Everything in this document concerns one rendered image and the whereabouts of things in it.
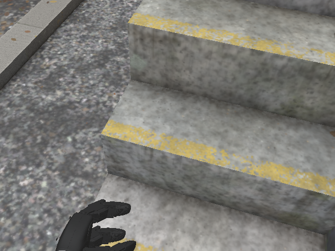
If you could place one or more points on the left robot hand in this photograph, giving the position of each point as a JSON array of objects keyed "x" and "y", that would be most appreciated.
[{"x": 79, "y": 235}]

